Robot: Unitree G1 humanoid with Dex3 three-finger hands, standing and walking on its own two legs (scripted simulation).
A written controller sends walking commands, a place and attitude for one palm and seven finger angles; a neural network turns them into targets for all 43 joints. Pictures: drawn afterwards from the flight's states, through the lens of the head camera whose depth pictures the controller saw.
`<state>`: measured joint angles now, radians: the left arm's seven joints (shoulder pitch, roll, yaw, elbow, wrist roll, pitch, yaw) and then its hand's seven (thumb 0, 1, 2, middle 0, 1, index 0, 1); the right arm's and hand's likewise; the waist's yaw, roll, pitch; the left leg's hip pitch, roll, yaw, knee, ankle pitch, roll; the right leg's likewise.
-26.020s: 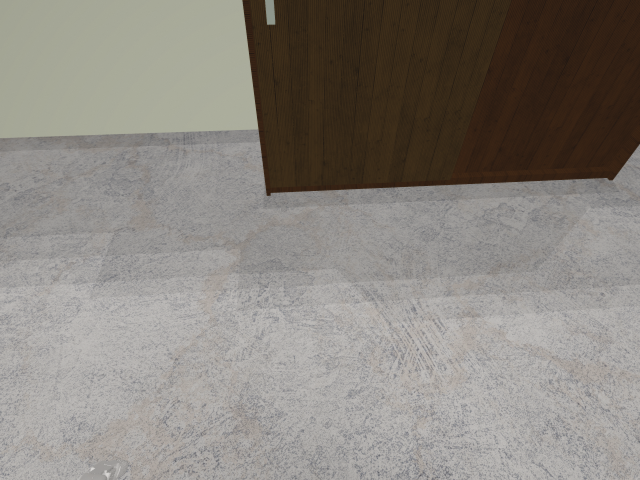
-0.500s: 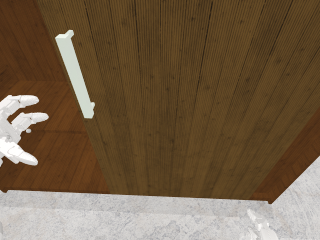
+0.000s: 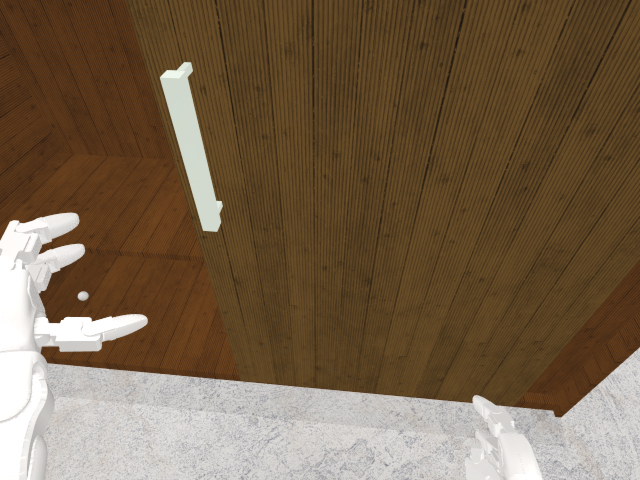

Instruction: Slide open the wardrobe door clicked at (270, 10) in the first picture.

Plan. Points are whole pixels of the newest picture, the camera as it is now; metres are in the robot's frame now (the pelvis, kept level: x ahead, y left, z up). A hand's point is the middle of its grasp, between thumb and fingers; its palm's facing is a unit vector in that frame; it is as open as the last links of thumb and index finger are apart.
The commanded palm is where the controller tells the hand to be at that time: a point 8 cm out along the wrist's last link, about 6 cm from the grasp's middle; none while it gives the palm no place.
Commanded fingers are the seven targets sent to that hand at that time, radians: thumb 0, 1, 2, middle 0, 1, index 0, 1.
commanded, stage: draw the hand back to the body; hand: left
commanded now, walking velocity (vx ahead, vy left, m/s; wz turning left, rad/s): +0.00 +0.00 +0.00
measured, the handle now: (200, 154) +0.53 +0.27 +0.14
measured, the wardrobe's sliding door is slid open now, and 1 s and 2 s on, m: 0.69 0.69 0.69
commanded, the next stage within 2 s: step back with the hand held close in 0.82 s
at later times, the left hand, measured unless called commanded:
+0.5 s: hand (116, 311) +0.22 +0.24 +0.16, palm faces +0.41 -0.83 -0.37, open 8.3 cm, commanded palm +0.17 +0.28 +0.17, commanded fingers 0.00 0.90 0.90 -0.20 -0.30 -0.20 -0.30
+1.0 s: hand (145, 294) +0.24 +0.22 +0.16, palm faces +0.42 -0.82 -0.40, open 7.4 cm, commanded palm +0.19 +0.26 +0.18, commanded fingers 0.00 0.90 0.90 -0.20 -0.30 -0.20 -0.30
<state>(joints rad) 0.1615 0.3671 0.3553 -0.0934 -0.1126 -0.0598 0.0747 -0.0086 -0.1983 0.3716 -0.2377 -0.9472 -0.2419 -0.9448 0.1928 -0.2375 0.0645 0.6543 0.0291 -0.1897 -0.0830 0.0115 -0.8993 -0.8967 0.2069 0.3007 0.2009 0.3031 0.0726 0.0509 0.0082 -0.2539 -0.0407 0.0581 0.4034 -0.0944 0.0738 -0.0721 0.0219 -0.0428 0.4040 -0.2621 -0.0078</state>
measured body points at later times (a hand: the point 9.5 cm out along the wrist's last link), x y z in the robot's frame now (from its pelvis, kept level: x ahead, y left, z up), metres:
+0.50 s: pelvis +0.03 -0.01 +0.00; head +0.00 -0.03 +0.45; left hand +0.19 +0.28 +0.18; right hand +0.21 -0.24 -0.08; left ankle +0.09 +0.06 -0.74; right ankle -0.02 -0.12 -0.74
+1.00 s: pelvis +0.05 -0.04 +0.00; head +0.03 -0.06 +0.45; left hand +0.21 +0.26 +0.19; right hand +0.24 -0.27 -0.08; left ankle +0.09 +0.06 -0.74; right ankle -0.02 -0.12 -0.74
